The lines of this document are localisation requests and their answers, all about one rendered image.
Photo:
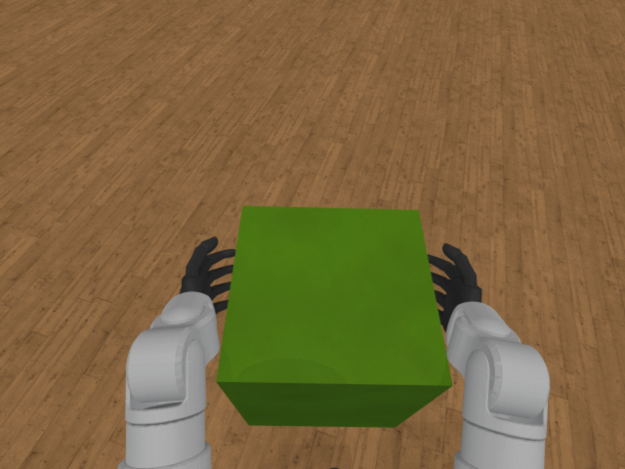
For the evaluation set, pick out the robot right hand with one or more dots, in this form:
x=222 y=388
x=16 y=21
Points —
x=461 y=288

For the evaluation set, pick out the right robot forearm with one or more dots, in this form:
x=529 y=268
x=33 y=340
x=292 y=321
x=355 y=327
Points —
x=506 y=391

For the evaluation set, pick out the left robot forearm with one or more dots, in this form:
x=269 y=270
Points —
x=166 y=387

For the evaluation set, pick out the carton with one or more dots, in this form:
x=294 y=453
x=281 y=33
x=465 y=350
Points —
x=332 y=319

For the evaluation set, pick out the robot left hand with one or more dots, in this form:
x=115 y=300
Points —
x=198 y=277

